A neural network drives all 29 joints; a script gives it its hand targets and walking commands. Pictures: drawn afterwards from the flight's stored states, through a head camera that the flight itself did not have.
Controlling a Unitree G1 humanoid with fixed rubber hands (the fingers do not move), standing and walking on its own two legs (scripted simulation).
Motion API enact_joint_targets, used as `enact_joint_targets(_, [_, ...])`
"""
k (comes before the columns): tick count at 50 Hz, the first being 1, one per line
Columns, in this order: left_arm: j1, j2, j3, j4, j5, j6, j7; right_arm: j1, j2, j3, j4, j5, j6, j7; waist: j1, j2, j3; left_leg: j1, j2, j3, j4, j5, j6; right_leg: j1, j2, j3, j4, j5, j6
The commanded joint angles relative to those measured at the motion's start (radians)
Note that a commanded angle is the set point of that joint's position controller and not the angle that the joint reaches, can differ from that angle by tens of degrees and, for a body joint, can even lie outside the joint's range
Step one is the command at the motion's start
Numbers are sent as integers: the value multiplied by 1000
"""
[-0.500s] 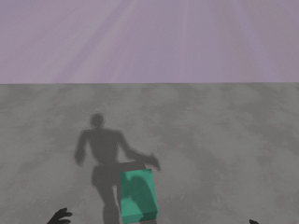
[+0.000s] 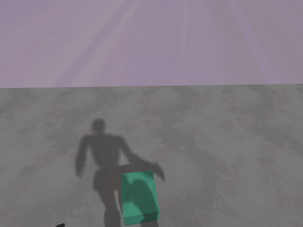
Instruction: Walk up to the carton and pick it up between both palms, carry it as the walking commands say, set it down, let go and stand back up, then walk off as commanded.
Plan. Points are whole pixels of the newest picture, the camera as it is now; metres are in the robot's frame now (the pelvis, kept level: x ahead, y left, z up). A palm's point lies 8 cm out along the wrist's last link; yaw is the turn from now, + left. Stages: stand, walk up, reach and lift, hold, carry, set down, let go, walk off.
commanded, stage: stand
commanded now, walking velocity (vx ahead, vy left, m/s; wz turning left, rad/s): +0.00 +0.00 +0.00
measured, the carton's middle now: (139, 196) +0.48 +0.09 -0.70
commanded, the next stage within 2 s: walk off in 0.80 s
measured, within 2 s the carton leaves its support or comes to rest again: neither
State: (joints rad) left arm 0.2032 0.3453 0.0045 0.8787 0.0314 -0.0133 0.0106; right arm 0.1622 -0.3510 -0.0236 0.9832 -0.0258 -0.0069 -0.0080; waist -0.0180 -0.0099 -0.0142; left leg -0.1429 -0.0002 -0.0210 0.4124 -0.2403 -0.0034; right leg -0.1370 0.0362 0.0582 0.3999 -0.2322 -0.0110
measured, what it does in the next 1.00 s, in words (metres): stands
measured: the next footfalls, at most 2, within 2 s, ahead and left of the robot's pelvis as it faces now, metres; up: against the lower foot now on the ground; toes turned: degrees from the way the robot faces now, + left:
right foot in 1.70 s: -0.05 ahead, +0.02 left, +0.00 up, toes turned -22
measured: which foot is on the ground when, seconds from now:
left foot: down 0.00-1.00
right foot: down 0.00-1.00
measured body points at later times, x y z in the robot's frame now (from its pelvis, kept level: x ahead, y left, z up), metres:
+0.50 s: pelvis -0.01 +0.00 +0.00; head -0.02 +0.00 +0.45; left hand +0.07 +0.30 -0.12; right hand +0.06 -0.31 -0.12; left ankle -0.01 +0.12 -0.74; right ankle -0.01 -0.12 -0.74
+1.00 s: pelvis -0.01 +0.00 +0.00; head -0.01 +0.00 +0.45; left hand +0.08 +0.31 -0.12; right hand +0.08 -0.31 -0.12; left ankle -0.01 +0.12 -0.74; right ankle -0.01 -0.12 -0.74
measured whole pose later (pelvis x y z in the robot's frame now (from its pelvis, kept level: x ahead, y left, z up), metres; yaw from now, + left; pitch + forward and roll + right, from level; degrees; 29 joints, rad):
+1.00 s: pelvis -0.01 +0.00 +0.00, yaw +1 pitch -2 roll +0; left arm 0.13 0.37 0.00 1.04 0.02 -0.02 0.00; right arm 0.12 -0.37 0.00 1.10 -0.02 -0.01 0.00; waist -0.01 -0.01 0.02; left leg -0.12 0.00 -0.04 0.34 -0.18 -0.01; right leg -0.11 0.03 0.05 0.32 -0.17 -0.01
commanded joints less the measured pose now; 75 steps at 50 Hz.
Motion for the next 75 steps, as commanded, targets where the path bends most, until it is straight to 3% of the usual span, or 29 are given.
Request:
enact_joint_targets(1, [-53, 166, 38, -42, -8, -21, 9, -48, -180, -37, -31, 6, -18, -4, 6, -2, -33, 16, 99, -116, -73, 109, 31, -14, -114, 111, -68, 138, -21])
enact_joint_targets(5, [-56, 186, 42, -14, 4, -18, 3, -49, -176, -29, -12, -2, -23, -2, -11, 59, 25, -10, 108, -120, -95, 66, 34, -32, -128, 131, -91, 128, -26])
enact_joint_targets(6, [-52, 205, 46, -10, -4, -14, 3, -48, -189, -32, -12, 3, -18, -1, 8, -2, 9, -15, 106, -122, -95, 74, 26, -15, -119, 106, -86, 104, -22])
enact_joint_targets(12, [-45, 188, 32, 24, -3, -19, 1, -60, -178, -27, 16, 0, -21, 0, 5, 54, 48, -16, 108, -116, -104, 9, 34, -59, -121, 109, -118, 61, -20])
enact_joint_targets(13, [-57, 192, 39, 30, 6, -22, 0, -53, -191, -30, 23, 0, -15, -2, 9, 7, 71, -33, 102, -120, -117, -5, 32, -60, -115, 109, -129, 14, -20])
enact_joint_targets(17, [-46, 183, 33, 34, -11, -17, 1, -64, -200, -27, 29, 9, -21, -2, 18, 35, -4, -11, 108, -126, -108, 14, 31, -21, -122, 120, -122, 58, -28])
enact_joint_targets(20, [-68, 201, 33, 61, -9, -15, 3, -43, -193, -22, 39, 14, -20, -1, -2, -28, 19, -3, 117, -140, -111, 60, 36, -26, -119, 105, -97, 112, -20])
enact_joint_targets(23, [-68, 192, 30, 69, -2, -21, 7, -77, -203, -26, 35, 10, -16, 1, 10, 21, 14, 22, 110, -121, -90, 133, 27, -30, -125, 119, -106, 166, -22])
enact_joint_targets(24, [-77, 206, 33, 72, -4, -20, 9, -58, -190, -23, 43, 11, -15, 2, -21, -27, -48, 48, 118, -137, -99, 133, 30, 4, -131, 107, -96, 166, -11])
enact_joint_targets(26, [-61, 215, 36, 82, -16, -19, 7, -47, -207, -21, 52, 6, -11, 1, 7, 34, -4, 28, 112, -121, -94, 187, 30, -6, -133, 112, -96, 170, -15])
enact_joint_targets(29, [-59, 208, 29, 89, -7, -16, 8, -72, -194, -15, 55, 10, -16, -1, 21, 28, 43, -5, 109, -120, -94, 158, 22, -8, -136, 108, -97, 157, -20])
enact_joint_targets(32, [-96, 182, 23, 85, -6, -10, 4, -76, -198, -15, 51, 11, -16, -9, -2, 32, -5, 23, 105, -114, -110, 134, 28, -1, -132, 114, -126, 160, -19])
enact_joint_targets(35, [-99, 203, 26, 97, -12, -14, 3, -81, -191, -15, 62, 9, -13, -3, -5, -55, 10, 26, 116, -131, -107, 134, 34, -5, -131, 97, -126, 138, -8])
enact_joint_targets(37, [-99, 205, 31, 91, -6, -17, 8, -85, -209, -22, 64, 9, -17, -1, 0, 25, 14, 22, 109, -123, -119, 144, 25, -5, -132, 96, -121, 135, -14])
enact_joint_targets(50, [-97, 191, 29, 105, -16, -4, 6, -41, -209, -14, 69, 19, -21, -7, 2, 9, -17, 38, 114, -116, -95, 213, 27, 42, -143, 72, -121, 198, -15])
enact_joint_targets(54, [-101, 111, 2, 99, -9, 25, -10, 50, -99, -6, 124, 29, 33, -26, 17, 19, 13, 20, 75, -47, -96, 140, -24, -28, -191, 140, -100, 194, -3])
enact_joint_targets(59, [-74, 209, 43, 87, 2, 43, 0, 99, -130, -27, 99, 8, 43, -28, 22, -156, 69, -66, 49, 1, 41, -49, -12, -145, -288, 308, -145, -12, -67])
enact_joint_targets(60, [-89, 220, 49, 88, 7, 43, 8, 85, -128, -31, 84, 6, 42, -26, 14, -106, 47, -74, 53, 7, 95, -63, -10, -145, -308, 347, -135, 15, -79])
enact_joint_targets(63, [-60, 199, 63, 71, 6, 44, 14, 170, -78, -25, 70, -1, 31, -28, 6, -159, 8, -99, 57, 21, 160, -52, 4, -130, -332, 378, -59, 158, -105])
enact_joint_targets(64, [-60, 225, 70, 70, 6, 49, 15, 210, -73, -29, 82, 2, 26, -25, -4, -202, -2, -105, 61, 15, 173, -32, 9, -107, -331, 363, -7, 262, -101])
enact_joint_targets(65, [-8, 173, 67, 73, -3, 44, 9, 211, -78, -29, 77, -4, 27, -27, 18, -115, -35, -72, 71, 22, 84, 23, 13, -92, -302, 315, 24, 296, -85])
enact_joint_targets(66, [-37, 139, 60, 54, -2, 48, 8, 255, -96, -35, 81, -4, 26, -30, -4, 27, -36, 27, 146, -62, -11, 138, 34, -207, -188, 185, 153, 190, -19])
enact_joint_targets(67, [-75, 54, 47, 25, 4, 53, 9, 235, -166, -44, 75, 0, 30, -35, -12, 274, 8, 114, 260, -210, -138, 207, 94, -409, -18, -15, 344, -181, 33])
enact_joint_targets(68, [-56, 52, 47, 24, 6, 56, 25, 217, -132, -26, 49, -1, 40, -32, -9, 275, -5, 97, 331, -221, -110, 402, 189, -431, -6, -109, 595, -427, 49])
enact_joint_targets(69, [-66, 35, 42, 19, 8, 62, 39, 215, -111, -22, 19, -10, 48, -27, -12, 216, 0, 27, 343, -228, -118, 436, 224, -419, -18, -83, 685, -476, 50])
enact_joint_targets(71, [-34, 71, 57, 45, -8, 72, 34, 134, -55, -2, 1, -15, 48, -37, 21, 32, 24, -49, 230, -54, -77, 422, 189, -365, -53, -32, 752, -361, 43])
enact_joint_targets(72, [-7, 56, 55, 46, -16, 74, 28, 107, -64, 0, 0, -15, 47, -45, 33, 116, 18, -1, 215, -26, -46, 447, 177, -373, -56, -59, 736, -343, 52])
enact_joint_targets(74, [51, 37, 54, 65, -8, 82, 22, 80, -83, -5, -21, -21, 52, -45, 55, 102, 16, -82, 206, 30, -74, 263, 161, -296, -62, -100, 708, -299, 47])
enact_joint_targets(75, [36, 46, 58, 63, -12, 86, 20, 63, -54, -3, -35, -15, 61, -39, 33, 143, 26, -72, 188, 36, -74, 226, 177, -307, -56, -141, 657, -294, 55])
